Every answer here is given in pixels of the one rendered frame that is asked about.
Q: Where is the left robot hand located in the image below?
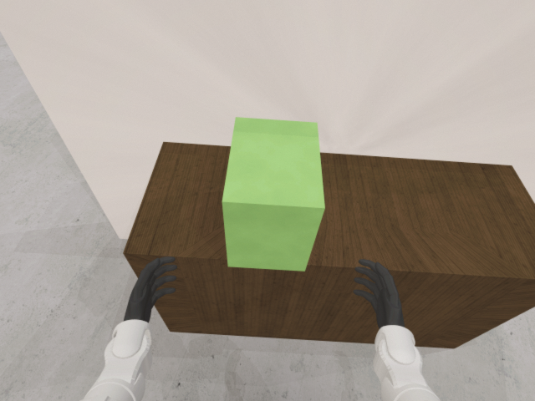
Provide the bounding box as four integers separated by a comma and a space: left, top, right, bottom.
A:
124, 256, 177, 323

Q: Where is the robot right forearm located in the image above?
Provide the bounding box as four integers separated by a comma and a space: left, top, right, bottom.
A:
373, 325, 440, 401

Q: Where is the pedestal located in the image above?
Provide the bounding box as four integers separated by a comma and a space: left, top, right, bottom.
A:
123, 142, 535, 348

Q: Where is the robot left forearm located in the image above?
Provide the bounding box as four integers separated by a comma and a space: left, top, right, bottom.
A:
80, 319, 152, 401

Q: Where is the carton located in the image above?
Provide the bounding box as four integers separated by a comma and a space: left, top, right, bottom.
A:
222, 117, 325, 272

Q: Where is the right robot hand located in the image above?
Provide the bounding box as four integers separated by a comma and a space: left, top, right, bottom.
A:
353, 259, 405, 329

